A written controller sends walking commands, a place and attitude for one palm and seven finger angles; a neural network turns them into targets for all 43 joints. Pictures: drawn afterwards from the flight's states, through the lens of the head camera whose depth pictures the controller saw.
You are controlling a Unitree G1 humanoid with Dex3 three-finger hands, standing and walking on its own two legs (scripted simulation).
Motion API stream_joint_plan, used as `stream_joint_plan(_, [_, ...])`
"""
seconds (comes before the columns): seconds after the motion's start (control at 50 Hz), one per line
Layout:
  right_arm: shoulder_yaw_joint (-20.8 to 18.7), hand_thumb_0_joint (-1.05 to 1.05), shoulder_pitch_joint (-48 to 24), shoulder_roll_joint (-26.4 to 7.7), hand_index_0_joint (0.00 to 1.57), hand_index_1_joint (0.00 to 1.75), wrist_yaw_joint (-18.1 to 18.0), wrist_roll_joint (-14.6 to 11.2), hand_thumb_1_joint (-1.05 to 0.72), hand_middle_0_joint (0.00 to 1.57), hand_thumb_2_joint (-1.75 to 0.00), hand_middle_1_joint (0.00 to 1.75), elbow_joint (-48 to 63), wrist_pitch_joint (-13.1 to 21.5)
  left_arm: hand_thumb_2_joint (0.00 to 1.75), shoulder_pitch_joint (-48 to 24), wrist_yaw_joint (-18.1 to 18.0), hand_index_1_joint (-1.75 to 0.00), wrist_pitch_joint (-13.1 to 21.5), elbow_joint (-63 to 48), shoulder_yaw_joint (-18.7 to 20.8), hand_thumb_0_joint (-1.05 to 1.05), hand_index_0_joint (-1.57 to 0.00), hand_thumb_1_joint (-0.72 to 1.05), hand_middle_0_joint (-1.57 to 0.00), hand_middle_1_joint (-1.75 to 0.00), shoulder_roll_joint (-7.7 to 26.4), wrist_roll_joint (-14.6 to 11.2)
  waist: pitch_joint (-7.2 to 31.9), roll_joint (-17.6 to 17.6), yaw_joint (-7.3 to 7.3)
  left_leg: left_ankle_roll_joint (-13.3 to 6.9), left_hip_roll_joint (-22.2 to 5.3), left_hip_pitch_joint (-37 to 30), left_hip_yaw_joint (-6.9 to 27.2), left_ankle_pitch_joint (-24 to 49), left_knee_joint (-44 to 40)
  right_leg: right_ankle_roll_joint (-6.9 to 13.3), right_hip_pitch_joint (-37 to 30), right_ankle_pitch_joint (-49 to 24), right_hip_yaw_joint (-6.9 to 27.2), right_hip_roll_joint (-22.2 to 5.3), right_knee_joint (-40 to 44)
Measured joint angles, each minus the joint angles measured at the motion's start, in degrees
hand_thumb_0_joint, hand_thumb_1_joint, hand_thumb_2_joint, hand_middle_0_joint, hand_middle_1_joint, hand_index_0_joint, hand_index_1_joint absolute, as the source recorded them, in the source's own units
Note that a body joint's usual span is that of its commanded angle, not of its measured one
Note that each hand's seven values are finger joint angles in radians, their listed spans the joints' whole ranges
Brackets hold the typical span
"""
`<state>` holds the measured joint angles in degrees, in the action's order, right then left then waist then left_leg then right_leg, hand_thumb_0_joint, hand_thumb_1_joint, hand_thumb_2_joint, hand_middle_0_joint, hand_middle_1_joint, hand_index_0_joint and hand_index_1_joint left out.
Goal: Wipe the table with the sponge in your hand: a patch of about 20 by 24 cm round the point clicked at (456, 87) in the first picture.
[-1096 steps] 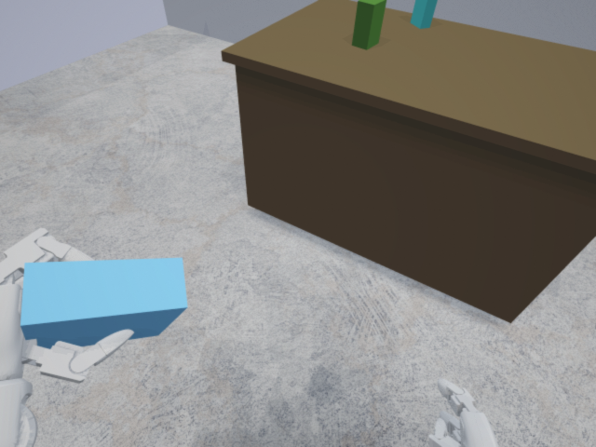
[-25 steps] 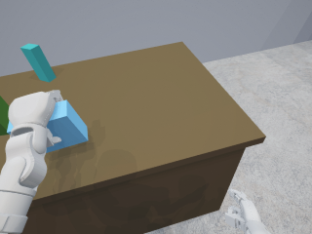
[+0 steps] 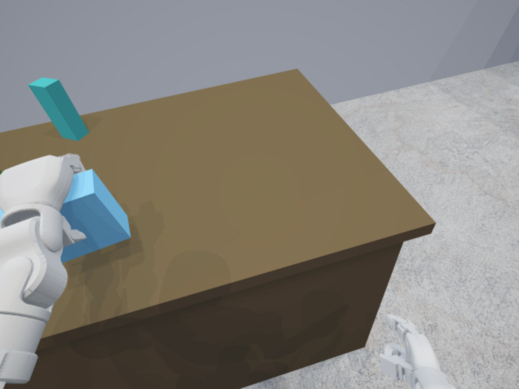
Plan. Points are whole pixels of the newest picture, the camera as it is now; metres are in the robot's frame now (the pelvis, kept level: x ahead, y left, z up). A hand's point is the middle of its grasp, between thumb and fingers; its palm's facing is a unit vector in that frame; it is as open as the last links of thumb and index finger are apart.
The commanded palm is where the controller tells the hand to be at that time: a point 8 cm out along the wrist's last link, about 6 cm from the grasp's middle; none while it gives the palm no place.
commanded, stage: move the sponge above the wiping area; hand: left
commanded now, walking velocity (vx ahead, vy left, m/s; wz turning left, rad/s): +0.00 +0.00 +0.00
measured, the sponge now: (77, 227) +0.30 +0.34 +0.12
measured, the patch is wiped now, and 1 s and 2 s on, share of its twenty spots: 0.00 0.00 0.05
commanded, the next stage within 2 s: lower the sponge onto the table in 0.30 s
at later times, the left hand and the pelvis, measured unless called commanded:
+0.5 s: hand (62, 214) +0.29 +0.34 +0.16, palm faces +0.07 -0.01 -1.00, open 9.5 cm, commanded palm +0.25 +0.32 +0.21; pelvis +0.00 +0.00 +0.00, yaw +0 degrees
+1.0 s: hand (63, 235) +0.27 +0.35 +0.12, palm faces -0.05 -0.06 -1.00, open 9.5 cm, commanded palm +0.25 +0.33 +0.19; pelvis +0.00 +0.01 +0.00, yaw +1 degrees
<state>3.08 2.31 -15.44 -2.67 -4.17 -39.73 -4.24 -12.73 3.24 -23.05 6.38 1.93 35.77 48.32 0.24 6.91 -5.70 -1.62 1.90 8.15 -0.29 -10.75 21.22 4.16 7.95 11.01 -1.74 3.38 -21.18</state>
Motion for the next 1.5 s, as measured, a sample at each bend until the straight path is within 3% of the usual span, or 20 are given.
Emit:
stream_joint_plan(0.08, [-0.36, 0.02, 0.46, -1.78, 0.20, 0.30, 0.01, -0.53, -0.90, 0.20, -0.90, 0.30, 1.54, -0.66, 1.02, 2.31, 6.05, -1.39, -3.04, 0.36, -2.21, 0.00, -0.79, -0.44, -0.80, -1.40, -0.45, 0.05, 0.08, 1.20, 0.95, -0.32, 0.31, 1.23, 0.49, -0.18, 0.98, -0.30, 0.95, 0.33, -0.55, -0.32, -0.82])
stream_joint_plan(0.16, [-0.70, 0.02, 1.42, -2.36, 0.20, 0.30, -1.21, -0.04, -0.91, 0.20, -0.90, 0.30, 2.08, 0.44, 1.02, 6.08, 9.70, -1.39, 3.43, -2.32, -5.07, 0.00, -0.80, -0.44, -0.80, -1.40, -2.40, -0.07, -0.97, 0.76, 0.80, -0.52, 0.48, 1.15, 0.80, -0.72, 2.03, -0.36, 0.75, 0.96, -0.88, -0.48, -1.79])
stream_joint_plan(0.24, [-1.05, 0.02, 3.01, -1.04, 0.20, 0.30, -2.66, 1.09, -0.91, 0.20, -0.90, 0.30, 1.59, 2.53, 1.02, 8.30, 5.97, -1.38, 12.91, -7.08, -5.11, 0.00, -0.80, -0.44, -0.80, -1.39, -2.34, 1.19, -1.74, -1.05, -0.64, -0.28, 0.17, -0.27, 0.57, -1.00, 1.86, 0.01, -0.59, 1.07, -0.60, -0.15, -1.53])
stream_joint_plan(0.28, [-1.34, 0.02, 3.43, -0.32, 0.20, 0.30, -2.60, 1.25, -0.91, 0.20, -0.90, 0.30, 0.98, 3.06, 1.02, 7.34, 2.41, -1.38, 14.97, -7.49, -4.59, 0.00, -0.80, -0.44, -0.80, -1.39, -1.95, 1.56, -1.59, -1.54, -1.16, -0.06, -0.01, -0.62, 0.60, -0.98, 1.66, 0.19, -1.09, 0.85, -0.60, 0.04, -0.99])
stream_joint_plan(0.32, [-1.39, 0.02, 3.08, 0.06, 0.20, 0.30, -2.10, 1.00, -0.91, 0.20, -0.90, 0.30, 0.19, 2.95, 1.02, 5.11, -0.65, -1.38, 14.03, -6.16, -3.70, 0.00, -0.80, -0.44, -0.80, -1.39, -1.64, 1.51, -1.47, -1.53, -1.48, 0.09, -0.19, -0.74, 0.45, -0.86, 1.46, 0.31, -1.26, 0.50, -0.43, 0.23, -0.53])
stream_joint_plan(0.4, [-0.90, 0.02, 1.43, 0.08, 0.20, 0.30, -0.97, 0.39, -0.91, 0.20, -0.90, 0.30, -0.86, 1.54, 1.02, 0.29, -2.74, -1.38, 7.15, -0.95, -1.10, 0.00, -0.80, -0.44, -0.80, -1.39, -0.93, 0.58, -0.72, -0.75, -0.78, 0.12, -0.16, -0.21, 0.17, -0.26, 0.80, 0.18, -0.49, -0.05, -0.14, 0.18, -0.21])
stream_joint_plan(0.52, [-0.53, 0.02, 0.61, -1.34, 0.20, 0.30, -0.34, -0.55, -0.90, 0.20, -0.90, 0.30, 0.92, -0.12, 1.02, 0.66, 4.04, -1.38, -1.63, 1.48, -1.72, 0.00, -0.79, -0.44, -0.80, -1.40, -0.41, 0.08, 0.23, 1.01, 0.81, -0.39, 0.40, 1.19, 0.35, 0.15, 0.79, -0.38, 1.04, 0.06, -0.36, -0.40, -0.82])
stream_joint_plan(0.56, [-0.59, 0.02, 0.78, -1.79, 0.20, 0.30, -0.48, -0.55, -0.91, 0.20, -0.90, 0.30, 1.49, -0.09, 1.02, 2.12, 6.86, -1.38, -1.06, 0.83, -3.30, 0.00, -0.79, -0.44, -0.80, -1.40, -1.09, 0.28, 0.12, 1.20, 1.04, -0.58, 0.59, 1.42, 0.61, -0.05, 1.25, -0.53, 1.13, 0.33, -0.64, -0.59, -1.19])
stream_joint_plan(0.62, [-0.56, 0.02, 1.37, -1.84, 0.20, 0.30, -1.33, -0.18, -0.91, 0.20, -0.90, 0.30, 2.01, 0.75, 1.02, 4.42, 9.07, -1.38, 3.74, -1.62, -5.33, 0.00, -0.80, -0.44, -0.80, -1.40, -2.30, 0.27, -0.69, 0.62, 0.74, -0.73, 0.73, 0.99, 0.87, -0.39, 1.70, -0.58, 0.58, 0.73, -0.88, -0.71, -1.54])
stream_joint_plan(0.7, [-0.56, 0.02, 2.07, -0.62, 0.20, 0.30, -2.27, 0.71, -0.91, 0.20, -0.90, 0.30, 1.53, 2.20, 1.02, 5.93, 6.26, -1.38, 12.24, -4.35, -5.81, 0.00, -0.80, -0.44, -0.80, -1.39, -2.71, 1.01, -1.75, -1.09, -0.25, -0.56, 0.48, -0.25, 0.74, -0.63, 1.46, -0.30, -0.69, 0.74, -0.70, -0.44, -1.05])
stream_joint_plan(0.74, [-0.70, 0.02, 2.21, 0.09, 0.20, 0.30, -2.24, 1.01, -0.91, 0.20, -0.90, 0.30, 1.09, 2.59, 1.02, 5.58, 3.26, -1.38, 14.09, -4.87, -5.04, 0.00, -0.80, -0.44, -0.81, -1.39, -2.12, 1.58, -1.91, -1.72, -0.83, -0.38, 0.19, -0.61, 0.39, -0.67, 1.24, -0.09, -1.02, 0.49, -0.31, -0.13, -0.60])
stream_joint_plan(0.8, [-0.96, 0.02, 1.97, 0.59, 0.20, 0.30, -1.42, 1.01, -0.91, 0.20, -0.90, 0.30, 0.34, 2.28, 1.02, 4.03, -1.12, -1.38, 12.66, -4.19, -2.71, 0.00, -0.80, -0.44, -0.81, -1.39, -1.44, 1.52, -1.67, -1.83, -1.23, -0.17, -0.14, -0.70, -0.10, -0.66, 0.96, 0.02, -1.08, 0.06, 0.21, 0.19, 0.01])
stream_joint_plan(0.86, [-0.91, 0.02, 1.27, 0.26, 0.20, 0.30, -0.52, 0.71, -0.91, 0.20, -0.90, 0.30, -0.37, 1.28, 1.02, 2.14, -2.85, -1.38, 7.45, -1.85, -0.35, 0.00, -0.80, -0.44, -0.81, -1.39, -0.90, 0.84, -0.95, -1.15, -0.91, -0.24, -0.12, -0.29, -0.35, -0.53, 0.74, -0.17, -0.61, -0.14, 0.47, 0.16, 0.20])
stream_joint_plan(0.98, [-0.76, 0.02, 0.59, -1.62, 0.20, 0.30, -0.03, -0.40, -0.90, 0.20, -0.90, 0.30, 0.72, -0.73, 1.02, 2.79, 3.80, -1.39, -1.92, 1.79, -0.99, 0.00, -0.80, -0.44, -0.80, -1.40, -0.33, 0.17, 0.02, 0.49, 0.75, -0.86, 0.61, 1.39, 0.30, -0.38, 1.14, -0.87, 0.89, 0.20, -0.21, -0.57, -0.45])
stream_joint_plan(1.06, [-0.93, 0.02, 1.37, -2.20, 0.20, 0.30, -1.01, -0.14, -0.91, 0.20, -0.90, 0.30, 1.86, 0.24, 1.02, 6.06, 7.97, -1.39, 2.43, -0.13, -3.94, 0.00, -0.80, -0.44, -0.80, -1.40, -2.28, 0.44, -0.62, 0.48, 0.77, -1.29, 1.00, 1.71, 0.86, -0.86, 2.14, -1.16, 0.86, 0.76, -0.80, -0.94, -1.12])
stream_joint_plan(1.14, [-1.06, 0.02, 2.81, -0.97, 0.20, 0.30, -2.44, 0.79, -0.91, 0.20, -0.90, 0.30, 1.75, 1.91, 1.02, 7.65, 5.72, -1.39, 11.83, -4.46, -3.52, 0.00, -0.79, -0.44, -0.80, -1.40, -1.84, 2.14, -1.16, -1.09, -0.64, -1.28, 0.95, 0.76, 0.93, -1.34, 2.36, -1.04, -0.19, 1.12, -0.83, -0.87, -1.11])
stream_joint_plan(1.18, [-1.23, 0.02, 3.09, -0.24, 0.20, 0.30, -2.33, 0.92, -0.91, 0.20, -0.90, 0.30, 1.20, 2.20, 1.02, 7.06, 3.13, -1.39, 14.39, -4.67, -3.08, 0.00, -0.79, -0.44, -0.80, -1.40, -1.86, 2.15, -0.97, -1.60, -0.98, -1.14, 0.91, 0.57, 1.06, -1.41, 2.30, -0.97, -0.55, 1.05, -0.93, -0.82, -0.74])
stream_joint_plan(1.28, [-1.05, 0.02, 2.08, 0.45, 0.20, 0.30, -0.96, 0.72, -0.91, 0.20, -0.90, 0.30, 0.34, 1.11, 1.02, 4.46, -1.13, -1.38, 10.82, -1.53, -1.81, 0.00, -0.80, -0.44, -0.80, -1.40, -3.11, 1.74, -0.49, -1.36, -0.82, -1.13, 0.92, 1.06, 0.70, -0.98, 1.68, -1.10, 0.06, 0.49, -0.55, -0.84, -0.16])
stream_joint_plan(1.38, [-0.79, 0.02, 1.42, 0.09, 0.20, 0.30, 0.05, 0.54, -0.90, 0.20, -0.90, 0.30, 0.80, -0.14, 1.02, 4.93, 0.05, -1.38, 4.74, 0.36, -2.08, 0.00, -0.80, -0.44, -0.80, -1.40, -3.74, 2.08, -0.16, -0.48, 0.13, -1.46, 1.19, 1.67, 0.44, -0.44, 0.99, -1.43, 0.91, 0.17, -0.28, -1.11, 0.05])
stream_joint_plan(1.5, [-0.82, 0.02, 2.22, -0.32, 0.20, 0.30, -0.63, 0.56, -0.91, 0.20, -0.90, 0.30, 1.12, 0.17, 1.02, 7.38, 1.89, -1.39, 6.66, -1.82, -3.44, 0.00, -0.79, -0.44, -0.79, -1.40, -4.27, 2.86, -0.35, -0.70, 0.02, -1.74, 1.38, 1.48, 0.78, -0.82, 1.37, -1.62, 0.51, 0.56, -0.60, -1.28, -0.09])
